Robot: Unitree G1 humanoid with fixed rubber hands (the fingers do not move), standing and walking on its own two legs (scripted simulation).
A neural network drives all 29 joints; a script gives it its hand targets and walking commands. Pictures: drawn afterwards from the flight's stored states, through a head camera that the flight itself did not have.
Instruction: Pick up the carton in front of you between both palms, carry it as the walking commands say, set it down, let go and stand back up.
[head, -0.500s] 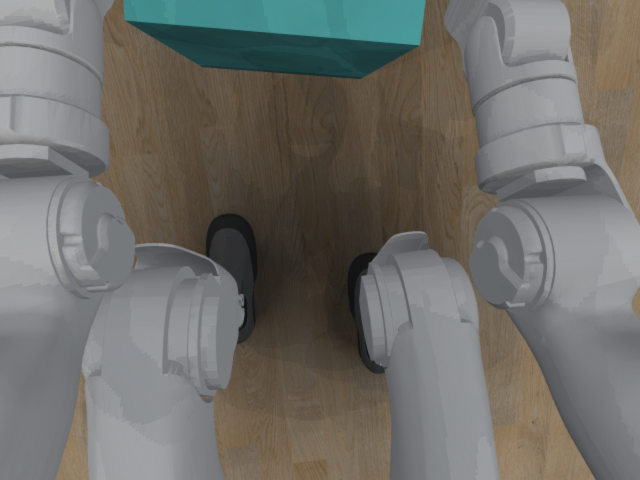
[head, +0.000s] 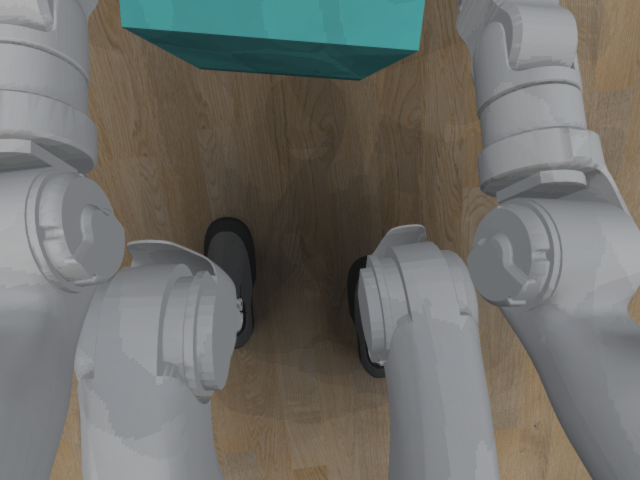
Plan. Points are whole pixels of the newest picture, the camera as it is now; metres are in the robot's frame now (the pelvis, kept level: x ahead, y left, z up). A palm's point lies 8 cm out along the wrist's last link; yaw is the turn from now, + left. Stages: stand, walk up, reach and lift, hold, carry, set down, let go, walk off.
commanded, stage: set down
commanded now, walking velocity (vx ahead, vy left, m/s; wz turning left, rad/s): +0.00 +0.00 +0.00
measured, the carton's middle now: out of the picture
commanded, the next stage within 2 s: let go in 1.42 s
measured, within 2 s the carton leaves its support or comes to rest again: neither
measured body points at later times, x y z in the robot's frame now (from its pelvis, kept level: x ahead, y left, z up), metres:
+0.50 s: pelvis +0.00 +0.00 +0.01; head +0.39 +0.02 +0.23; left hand +0.60 +0.23 -0.15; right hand +0.60 -0.15 -0.15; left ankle +0.14 +0.12 -0.33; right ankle +0.08 -0.11 -0.33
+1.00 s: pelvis +0.01 +0.01 +0.13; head +0.37 +0.04 +0.40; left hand +0.61 +0.24 +0.02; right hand +0.61 -0.15 +0.02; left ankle +0.14 +0.12 -0.33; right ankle +0.08 -0.11 -0.33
